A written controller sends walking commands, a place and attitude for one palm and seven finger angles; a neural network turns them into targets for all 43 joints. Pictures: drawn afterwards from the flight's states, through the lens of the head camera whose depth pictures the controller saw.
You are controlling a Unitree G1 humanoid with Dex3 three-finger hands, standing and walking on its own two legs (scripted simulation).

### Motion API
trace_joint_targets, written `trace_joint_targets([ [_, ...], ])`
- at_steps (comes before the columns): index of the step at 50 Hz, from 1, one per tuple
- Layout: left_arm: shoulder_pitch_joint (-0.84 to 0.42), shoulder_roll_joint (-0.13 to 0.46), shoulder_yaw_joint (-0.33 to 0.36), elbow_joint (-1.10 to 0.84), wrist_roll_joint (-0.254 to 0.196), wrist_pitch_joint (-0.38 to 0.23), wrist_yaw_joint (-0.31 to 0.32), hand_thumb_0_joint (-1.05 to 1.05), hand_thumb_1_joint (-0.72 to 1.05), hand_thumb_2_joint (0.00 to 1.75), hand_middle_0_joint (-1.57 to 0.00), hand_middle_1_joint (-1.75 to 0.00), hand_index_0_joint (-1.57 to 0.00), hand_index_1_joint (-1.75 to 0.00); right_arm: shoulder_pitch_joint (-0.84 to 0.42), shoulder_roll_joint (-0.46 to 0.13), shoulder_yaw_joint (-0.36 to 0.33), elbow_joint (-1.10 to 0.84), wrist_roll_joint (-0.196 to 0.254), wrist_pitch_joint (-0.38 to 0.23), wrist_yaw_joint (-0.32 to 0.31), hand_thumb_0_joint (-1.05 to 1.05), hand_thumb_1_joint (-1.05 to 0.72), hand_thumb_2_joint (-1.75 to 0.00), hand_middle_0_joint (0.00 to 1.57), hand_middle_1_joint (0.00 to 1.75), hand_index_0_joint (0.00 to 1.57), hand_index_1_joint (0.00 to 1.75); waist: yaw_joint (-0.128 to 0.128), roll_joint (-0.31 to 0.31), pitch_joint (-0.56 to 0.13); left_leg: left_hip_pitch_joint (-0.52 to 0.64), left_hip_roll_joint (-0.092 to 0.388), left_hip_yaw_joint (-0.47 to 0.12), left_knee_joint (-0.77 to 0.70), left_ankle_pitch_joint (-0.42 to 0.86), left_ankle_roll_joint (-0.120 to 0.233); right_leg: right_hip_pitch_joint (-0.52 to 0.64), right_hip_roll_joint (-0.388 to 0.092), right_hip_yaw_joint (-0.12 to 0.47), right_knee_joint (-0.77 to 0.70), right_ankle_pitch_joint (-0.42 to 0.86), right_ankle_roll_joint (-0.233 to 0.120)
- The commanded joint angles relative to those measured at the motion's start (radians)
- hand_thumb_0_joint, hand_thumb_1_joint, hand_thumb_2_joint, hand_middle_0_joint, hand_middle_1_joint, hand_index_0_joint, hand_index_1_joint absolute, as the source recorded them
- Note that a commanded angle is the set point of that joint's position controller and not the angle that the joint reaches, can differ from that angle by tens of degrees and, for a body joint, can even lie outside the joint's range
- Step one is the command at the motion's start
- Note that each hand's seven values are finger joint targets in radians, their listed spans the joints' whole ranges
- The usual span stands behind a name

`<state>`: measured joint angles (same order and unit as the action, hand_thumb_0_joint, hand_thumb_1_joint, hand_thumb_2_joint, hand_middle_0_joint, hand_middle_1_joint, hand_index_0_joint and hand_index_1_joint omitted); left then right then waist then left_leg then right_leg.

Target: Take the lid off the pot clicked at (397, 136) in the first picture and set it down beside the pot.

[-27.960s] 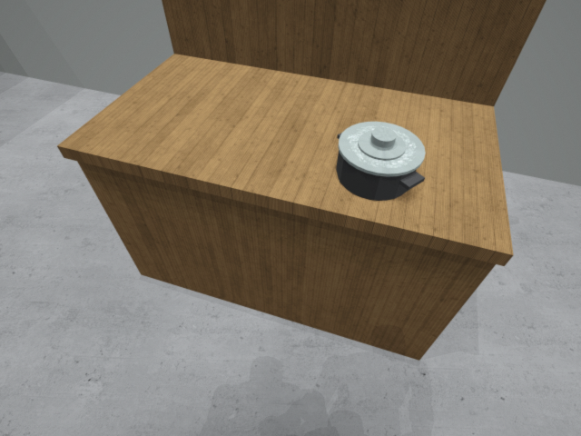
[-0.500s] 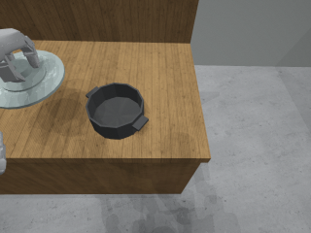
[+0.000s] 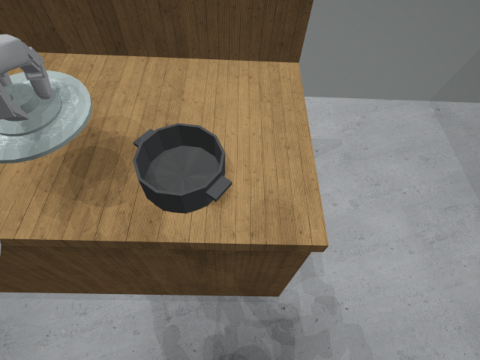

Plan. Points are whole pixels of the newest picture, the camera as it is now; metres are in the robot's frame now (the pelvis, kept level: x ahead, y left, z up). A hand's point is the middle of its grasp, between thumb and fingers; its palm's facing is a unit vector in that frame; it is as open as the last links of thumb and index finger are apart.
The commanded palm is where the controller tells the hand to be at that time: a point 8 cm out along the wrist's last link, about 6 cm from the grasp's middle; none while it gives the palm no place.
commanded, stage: lower the lid onto the table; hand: left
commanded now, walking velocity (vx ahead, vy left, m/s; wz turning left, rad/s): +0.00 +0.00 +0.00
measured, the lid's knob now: (17, 99) +0.50 +0.33 +0.14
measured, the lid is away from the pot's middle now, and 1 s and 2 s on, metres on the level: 0.23 0.23 0.23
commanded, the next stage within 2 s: none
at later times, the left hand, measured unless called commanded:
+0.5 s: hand (17, 120) +0.45 +0.32 +0.14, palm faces -0.42 -0.10 -0.90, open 7.5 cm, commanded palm +0.49 +0.32 +0.20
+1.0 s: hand (31, 135) +0.46 +0.32 +0.10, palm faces -0.47 -0.08 -0.88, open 7.5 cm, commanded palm +0.51 +0.33 +0.16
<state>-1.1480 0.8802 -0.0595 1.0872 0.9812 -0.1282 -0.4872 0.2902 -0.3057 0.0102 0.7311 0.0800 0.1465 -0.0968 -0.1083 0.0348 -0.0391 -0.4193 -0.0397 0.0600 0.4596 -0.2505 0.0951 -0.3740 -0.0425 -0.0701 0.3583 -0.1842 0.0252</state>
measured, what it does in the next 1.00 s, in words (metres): stands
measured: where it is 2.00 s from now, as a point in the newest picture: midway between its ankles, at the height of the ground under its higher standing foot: outside the picture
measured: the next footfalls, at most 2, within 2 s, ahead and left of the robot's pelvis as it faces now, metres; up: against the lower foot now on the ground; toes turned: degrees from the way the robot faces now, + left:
none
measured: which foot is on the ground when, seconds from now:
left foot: down 0.00-1.00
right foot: down 0.00-1.00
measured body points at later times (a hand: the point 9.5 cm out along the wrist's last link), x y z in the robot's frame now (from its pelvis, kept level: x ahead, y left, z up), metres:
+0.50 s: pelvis -0.01 -0.01 +0.00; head +0.07 -0.01 +0.44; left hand +0.47 +0.32 +0.19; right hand +0.01 -0.31 -0.12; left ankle -0.02 +0.05 -0.74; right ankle -0.02 -0.16 -0.74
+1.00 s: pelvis -0.01 +0.00 -0.01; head +0.09 +0.01 +0.43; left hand +0.48 +0.32 +0.15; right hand -0.01 -0.29 -0.12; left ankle -0.02 +0.05 -0.74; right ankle -0.02 -0.16 -0.74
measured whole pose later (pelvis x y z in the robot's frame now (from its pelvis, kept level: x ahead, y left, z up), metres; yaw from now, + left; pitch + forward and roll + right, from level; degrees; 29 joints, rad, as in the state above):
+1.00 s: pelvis -0.01 +0.00 -0.01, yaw -2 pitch +14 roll -3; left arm -1.04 0.90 -0.01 1.14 0.99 -0.22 -0.43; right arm 0.32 -0.30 0.03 0.73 0.09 0.15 -0.14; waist -0.13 0.03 -0.04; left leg -0.53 -0.02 0.08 0.57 -0.30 0.10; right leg -0.48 -0.03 -0.05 0.45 -0.21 0.03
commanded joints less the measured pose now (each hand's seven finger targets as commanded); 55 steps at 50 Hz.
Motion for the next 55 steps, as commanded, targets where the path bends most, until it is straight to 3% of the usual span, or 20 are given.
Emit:
trace_joint_targets([
  [1,-0.553,0.330,0.108,-0.258,-0.021,-0.006,0.064,0.00,0.60,0.99,-0.67,-1.07,-0.84,-1.14,0.080,-0.185,-0.057,-0.059,-0.007,-0.010,-0.007,0.00,-0.90,-0.90,0.20,0.30,0.20,0.30,-0.001,0.139,-0.508,0.457,0.068,-0.130,0.049,0.702,-0.040,0.020,0.067,0.009,0.016,0.265,-0.053],
  [3,-0.511,0.357,0.140,-0.248,-0.028,-0.015,0.067,0.00,0.60,0.99,-0.67,-1.07,-0.84,-1.14,0.080,-0.187,-0.057,-0.062,-0.011,-0.004,-0.005,0.00,-0.90,-0.90,0.20,0.30,0.20,0.30,0.006,0.123,-0.510,0.444,0.066,-0.126,0.055,0.733,-0.036,0.037,0.066,0.012,0.026,0.294,-0.050],
  [6,-0.499,0.308,0.090,-0.176,-0.025,-0.007,0.068,0.00,0.60,0.99,-0.67,-1.07,-0.84,-1.14,0.077,-0.186,-0.052,-0.056,-0.002,0.003,-0.010,0.00,-0.90,-0.90,0.20,0.30,0.20,0.30,-0.008,0.089,-0.443,0.375,0.062,-0.108,0.041,0.597,-0.027,0.020,0.066,0.008,0.020,0.253,-0.050],
  [11,-0.526,0.412,0.147,-0.219,-0.002,-0.025,0.092,0.00,0.60,0.99,-0.67,-1.07,-0.84,-1.14,0.072,-0.187,-0.044,-0.066,-0.001,0.002,-0.022,0.00,-0.90,-0.90,0.20,0.30,0.20,0.30,0.002,0.133,-0.487,0.356,0.054,-0.096,0.044,0.550,-0.020,0.068,0.062,0.016,0.033,0.270,-0.055],
  [15,-0.531,0.443,0.174,-0.251,-0.006,-0.041,0.101,0.00,0.60,0.99,-0.67,-1.07,-0.84,-1.14,0.073,-0.185,-0.042,-0.066,-0.001,-0.001,-0.031,0.00,-0.90,-0.90,0.20,0.30,0.20,0.30,0.001,0.154,-0.520,0.370,0.058,-0.097,0.052,0.566,-0.017,0.080,0.059,0.017,0.037,0.284,-0.053],
  [17,-0.523,0.423,0.160,-0.266,-0.007,-0.048,0.101,0.00,0.60,0.99,-0.67,-1.07,-0.84,-1.14,0.070,-0.183,-0.044,-0.071,0.001,-0.005,-0.033,0.00,-0.90,-0.90,0.20,0.30,0.20,0.30,0.001,0.190,-0.512,0.384,0.060,-0.098,0.056,0.607,-0.023,0.058,0.059,0.017,0.037,0.289,-0.056],
  [20,-0.463,0.380,0.126,-0.168,-0.014,-0.036,0.096,0.00,0.60,0.99,-0.67,-1.07,-0.84,-1.14,0.076,-0.188,-0.040,-0.059,0.007,-0.001,-0.033,0.00,-0.90,-0.90,0.20,0.30,0.20,0.30,-0.011,0.131,-0.430,0.315,0.058,-0.084,0.054,0.484,-0.015,0.035,0.061,0.012,0.034,0.241,-0.052],
  [21,-0.460,0.384,0.131,-0.176,-0.019,-0.034,0.095,0.00,0.60,0.99,-0.67,-1.07,-0.84,-1.14,0.082,-0.190,-0.044,-0.059,0.006,-0.003,-0.035,0.00,-0.90,-0.90,0.20,0.30,0.20,0.30,-0.009,0.105,-0.436,0.307,0.055,-0.077,0.052,0.454,-0.010,0.047,0.061,0.012,0.034,0.244,-0.051],
  [23,-0.441,0.352,0.099,-0.150,-0.022,-0.031,0.094,0.00,0.60,0.99,-0.67,-1.07,-0.84,-1.14,0.083,-0.194,-0.041,-0.054,0.011,-0.002,-0.035,0.00,-0.90,-0.90,0.20,0.30,0.20,0.30,-0.019,0.117,-0.409,0.288,0.053,-0.070,0.056,0.439,-0.011,0.026,0.062,0.016,0.039,0.239,-0.052],
  [25,-0.473,0.353,0.095,-0.191,-0.020,-0.031,0.095,0.00,0.60,0.99,-0.67,-1.07,-0.84,-1.14,0.091,-0.194,-0.044,-0.051,0.011,-0.002,-0.037,0.00,-0.90,-0.90,0.20,0.30,0.20,0.30,-0.020,0.152,-0.435,0.310,0.055,-0.073,0.057,0.445,-0.011,0.018,0.063,0.016,0.041,0.232,-0.054],
  [28,-0.464,0.365,0.107,-0.203,-0.030,-0.041,0.095,0.00,0.60,0.99,-0.67,-1.07,-0.84,-1.14,0.098,-0.197,-0.043,-0.044,0.013,-0.006,-0.043,0.00,-0.90,-0.90,0.20,0.30,0.20,0.30,-0.025,0.137,-0.456,0.319,0.059,-0.072,0.067,0.446,-0.008,0.017,0.065,0.018,0.049,0.233,-0.052],
  [29,-0.486,0.401,0.131,-0.235,-0.029,-0.046,0.099,0.00,0.60,0.99,-0.67,-1.07,-0.84,-1.14,0.104,-0.198,-0.043,-0.048,0.011,-0.006,-0.046,0.00,-0.90,-0.90,0.20,0.30,0.20,0.30,-0.020,0.152,-0.485,0.326,0.055,-0.075,0.067,0.450,-0.007,0.033,0.065,0.020,0.048,0.236,-0.053],
  [32,-0.481,0.400,0.146,-0.275,-0.035,-0.065,0.102,0.00,0.60,0.99,-0.67,-1.07,-0.84,-1.14,0.105,-0.192,-0.046,-0.051,0.009,-0.016,-0.053,0.00,-0.90,-0.90,0.20,0.30,0.20,0.30,-0.017,0.171,-0.511,0.368,0.063,-0.086,0.076,0.542,-0.011,0.017,0.066,0.015,0.053,0.259,-0.054],
  [36,-0.433,0.426,0.164,-0.215,-0.029,-0.070,0.110,0.00,0.60,0.99,-0.67,-1.07,-0.84,-1.14,0.113,-0.197,-0.041,-0.043,0.010,-0.015,-0.056,0.00,-0.90,-0.90,0.20,0.30,0.20,0.30,-0.016,0.161,-0.464,0.310,0.056,-0.078,0.079,0.471,-0.012,0.015,0.068,0.013,0.060,0.238,-0.055],
  [40,-0.401,0.397,0.130,-0.158,-0.012,-0.074,0.113,0.00,0.60,0.99,-0.67,-1.07,-0.84,-1.14,0.113,-0.197,-0.034,-0.044,0.015,-0.013,-0.053,0.00,-0.90,-0.90,0.20,0.30,0.20,0.30,-0.018,0.152,-0.392,0.255,0.058,-0.077,0.082,0.410,-0.021,-0.032,0.071,0.004,0.074,0.188,-0.059],
  [43,-0.415,0.410,0.145,-0.191,-0.001,-0.082,0.124,0.00,0.60,0.99,-0.67,-1.07,-0.84,-1.14,0.124,-0.199,-0.038,-0.051,0.010,-0.011,-0.053,0.00,-0.90,-0.90,0.20,0.30,0.20,0.30,-0.016,0.201,-0.451,0.311,0.063,-0.089,0.096,0.498,-0.032,-0.055,0.075,0.004,0.087,0.194,-0.062],
  [46,-0.437,0.435,0.174,-0.213,-0.004,-0.090,0.127,0.00,0.60,0.99,-0.67,-1.07,-0.84,-1.14,0.144,-0.198,-0.044,-0.051,0.004,-0.010,-0.057,0.00,-0.90,-0.90,0.20,0.30,0.20,0.30,-0.018,0.174,-0.512,0.336,0.066,-0.098,0.107,0.516,-0.030,-0.050,0.076,0.004,0.091,0.201,-0.057],
  [50,-0.452,0.355,0.116,-0.193,-0.024,-0.088,0.118,0.00,0.60,0.99,-0.67,-1.07,-0.84,-1.14,0.158,-0.200,-0.051,-0.035,0.006,-0.011,-0.055,0.00,-0.90,-0.90,0.20,0.30,0.20,0.30,-0.037,0.172,-0.483,0.350,0.076,-0.101,0.106,0.517,-0.036,-0.109,0.079,0.000,0.089,0.171,-0.054],
  [52,-0.465,0.357,0.119,-0.228,-0.017,-0.101,0.122,0.00,0.60,0.99,-0.67,-1.07,-0.84,-1.14,0.164,-0.201,-0.052,-0.031,0.003,-0.013,-0.058,0.00,-0.90,-0.90,0.20,0.30,0.20,0.30,-0.032,0.206,-0.500,0.381,0.084,-0.112,0.112,0.582,-0.051,-0.131,0.080,-0.002,0.095,0.175,-0.059],
  [55,-0.448,0.345,0.120,-0.192,-0.013,-0.102,0.128,0.00,0.60,0.99,-0.67,-1.07,-0.84,-1.14,0.178,-0.197,-0.054,-0.021,-0.001,-0.012,-0.056,0.00,-0.90,-0.90,0.20,0.30,0.20,0.30,-0.038,0.190,-0.483,0.378,0.085,-0.114,0.126,0.600,-0.053,-0.154,0.085,-0.002,0.101,0.170,-0.057],
])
